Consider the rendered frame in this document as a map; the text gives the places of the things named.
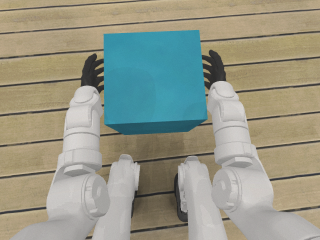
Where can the robot right hand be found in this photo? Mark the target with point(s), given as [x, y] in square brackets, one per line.
[216, 69]

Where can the robot right foot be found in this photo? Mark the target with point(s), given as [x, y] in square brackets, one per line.
[182, 215]

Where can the right robot forearm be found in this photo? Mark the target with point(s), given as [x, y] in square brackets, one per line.
[230, 129]

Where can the carton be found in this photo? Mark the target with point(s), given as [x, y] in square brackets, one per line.
[153, 82]

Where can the left robot forearm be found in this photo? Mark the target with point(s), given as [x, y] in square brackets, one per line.
[81, 138]

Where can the robot right upper arm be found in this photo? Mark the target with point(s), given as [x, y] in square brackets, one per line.
[246, 196]

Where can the robot left upper arm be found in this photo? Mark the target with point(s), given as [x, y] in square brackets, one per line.
[74, 205]

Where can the robot left hand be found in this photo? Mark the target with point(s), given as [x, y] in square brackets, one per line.
[89, 73]

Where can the left robot thigh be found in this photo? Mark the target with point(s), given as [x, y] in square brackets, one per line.
[122, 183]

